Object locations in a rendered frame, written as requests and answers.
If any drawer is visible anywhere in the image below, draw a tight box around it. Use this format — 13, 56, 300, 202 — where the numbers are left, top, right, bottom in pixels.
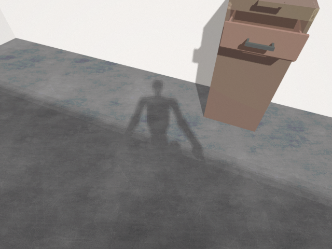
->
220, 10, 309, 62

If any cabinet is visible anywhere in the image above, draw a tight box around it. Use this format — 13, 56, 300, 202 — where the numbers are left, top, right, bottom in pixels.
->
204, 0, 320, 132

